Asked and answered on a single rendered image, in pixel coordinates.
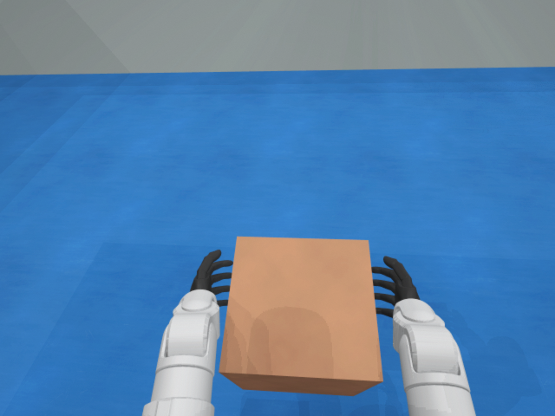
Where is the carton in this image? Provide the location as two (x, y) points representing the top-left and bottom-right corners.
(219, 237), (383, 396)

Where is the left robot forearm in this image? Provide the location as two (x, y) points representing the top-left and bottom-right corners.
(142, 289), (220, 416)

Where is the robot right hand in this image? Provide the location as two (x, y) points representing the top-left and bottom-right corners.
(371, 256), (420, 318)

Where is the robot left hand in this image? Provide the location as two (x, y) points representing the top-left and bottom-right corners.
(190, 250), (233, 307)

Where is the right robot forearm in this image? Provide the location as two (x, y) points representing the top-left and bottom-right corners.
(393, 298), (476, 416)

